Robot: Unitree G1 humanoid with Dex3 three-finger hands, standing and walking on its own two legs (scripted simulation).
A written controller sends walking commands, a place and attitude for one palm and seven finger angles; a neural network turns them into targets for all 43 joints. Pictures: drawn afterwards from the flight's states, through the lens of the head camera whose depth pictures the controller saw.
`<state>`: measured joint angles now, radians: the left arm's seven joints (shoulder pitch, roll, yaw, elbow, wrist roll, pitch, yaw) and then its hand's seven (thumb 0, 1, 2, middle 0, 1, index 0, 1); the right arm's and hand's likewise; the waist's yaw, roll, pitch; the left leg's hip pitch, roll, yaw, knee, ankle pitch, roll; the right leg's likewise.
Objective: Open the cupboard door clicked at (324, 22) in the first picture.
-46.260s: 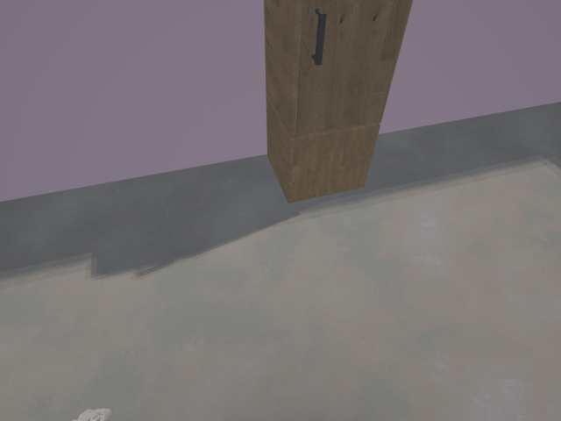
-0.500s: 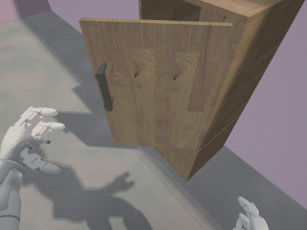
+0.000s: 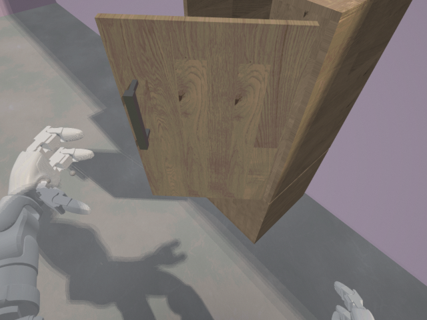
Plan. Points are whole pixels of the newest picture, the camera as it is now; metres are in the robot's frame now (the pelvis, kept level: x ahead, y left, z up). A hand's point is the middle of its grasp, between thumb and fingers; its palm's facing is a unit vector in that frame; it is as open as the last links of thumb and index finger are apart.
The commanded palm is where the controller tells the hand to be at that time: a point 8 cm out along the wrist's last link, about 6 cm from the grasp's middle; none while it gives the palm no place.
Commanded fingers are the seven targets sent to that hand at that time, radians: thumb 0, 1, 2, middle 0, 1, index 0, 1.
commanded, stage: move the hooked fingers beside the handle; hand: left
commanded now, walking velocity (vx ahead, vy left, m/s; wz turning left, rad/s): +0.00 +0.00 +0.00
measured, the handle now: (139, 116) +0.52 +0.19 +0.08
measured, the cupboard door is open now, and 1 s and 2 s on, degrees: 45 45 45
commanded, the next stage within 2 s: slide the fingers in behind the handle in 1.98 s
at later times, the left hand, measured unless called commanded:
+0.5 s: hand (91, 152) +0.39 +0.25 +0.10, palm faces +0.01 -1.00 -0.01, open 14.0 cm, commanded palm +0.37 +0.30 +0.09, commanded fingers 0.00 -0.50 0.30 -0.30 -1.20 -0.30 -1.20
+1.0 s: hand (104, 133) +0.44 +0.24 +0.09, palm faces +0.00 -1.00 -0.01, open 14.0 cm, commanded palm +0.43 +0.29 +0.08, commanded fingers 0.00 -0.50 0.30 -0.30 -1.20 -0.30 -1.20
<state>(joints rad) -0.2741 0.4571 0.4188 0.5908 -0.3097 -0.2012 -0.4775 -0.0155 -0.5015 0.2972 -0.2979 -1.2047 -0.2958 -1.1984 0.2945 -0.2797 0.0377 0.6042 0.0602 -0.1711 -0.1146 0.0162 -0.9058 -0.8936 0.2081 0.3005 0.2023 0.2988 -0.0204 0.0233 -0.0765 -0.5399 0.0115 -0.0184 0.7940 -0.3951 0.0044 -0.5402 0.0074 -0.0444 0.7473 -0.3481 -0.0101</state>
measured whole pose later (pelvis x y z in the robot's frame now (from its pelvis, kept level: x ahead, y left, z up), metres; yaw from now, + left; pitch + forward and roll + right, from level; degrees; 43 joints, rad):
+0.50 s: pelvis +0.01 +0.01 +0.00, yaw -1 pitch +10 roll -1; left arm -0.44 0.44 0.39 0.74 -0.25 -0.24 -0.41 -0.02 -0.50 0.30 -0.30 -1.20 -0.30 -1.20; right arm 0.33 -0.27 0.03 0.62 0.05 -0.09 -0.09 0.01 -0.91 -0.89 0.21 0.30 0.20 0.30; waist -0.04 0.02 -0.09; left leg -0.58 0.01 0.00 0.80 -0.40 0.02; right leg -0.58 0.00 -0.03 0.75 -0.35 0.00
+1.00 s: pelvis +0.00 +0.01 -0.01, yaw -1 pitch +13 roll -2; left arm -0.71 0.53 0.41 1.03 -0.19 -0.31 -0.39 -0.02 -0.50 0.30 -0.30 -1.20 -0.30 -1.20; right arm 0.36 -0.28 0.03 0.63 0.04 -0.02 -0.08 0.01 -0.91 -0.89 0.21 0.30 0.20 0.30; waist -0.09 0.01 -0.09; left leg -0.69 0.02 -0.01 0.87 -0.42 0.02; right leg -0.69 0.01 -0.03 0.81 -0.35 0.00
